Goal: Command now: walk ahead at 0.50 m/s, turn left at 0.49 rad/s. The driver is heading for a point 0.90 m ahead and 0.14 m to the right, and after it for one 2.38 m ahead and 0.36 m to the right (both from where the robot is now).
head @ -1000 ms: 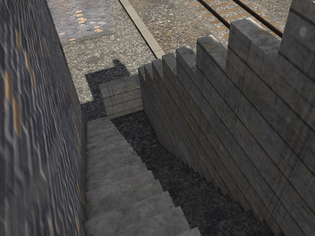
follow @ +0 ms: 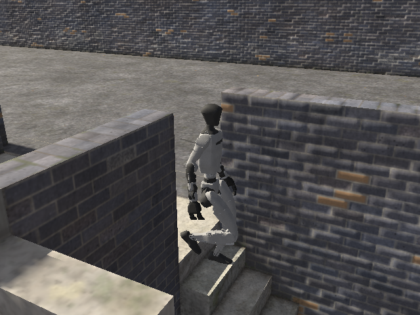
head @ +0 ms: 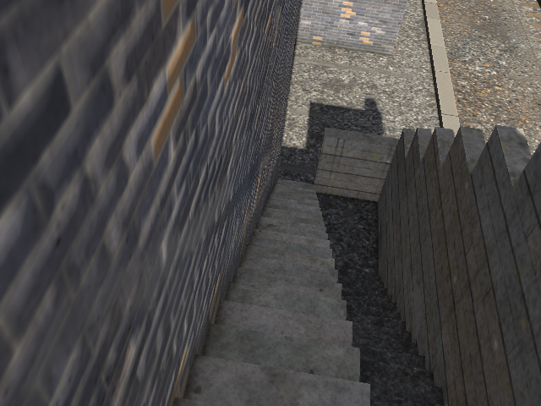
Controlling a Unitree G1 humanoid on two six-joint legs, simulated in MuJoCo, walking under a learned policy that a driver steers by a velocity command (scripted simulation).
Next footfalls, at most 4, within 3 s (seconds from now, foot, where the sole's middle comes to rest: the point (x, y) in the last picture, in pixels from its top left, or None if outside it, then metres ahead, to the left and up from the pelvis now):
0.42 right None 0.26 -0.21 -0.95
0.94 left None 0.55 0.04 -1.14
1.48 right None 0.72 -0.29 -1.34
1.62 left None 0.64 -0.04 -1.14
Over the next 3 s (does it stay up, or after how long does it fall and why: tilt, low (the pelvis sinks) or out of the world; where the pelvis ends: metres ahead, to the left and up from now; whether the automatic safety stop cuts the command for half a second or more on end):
stays up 0.81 -0.20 -0.58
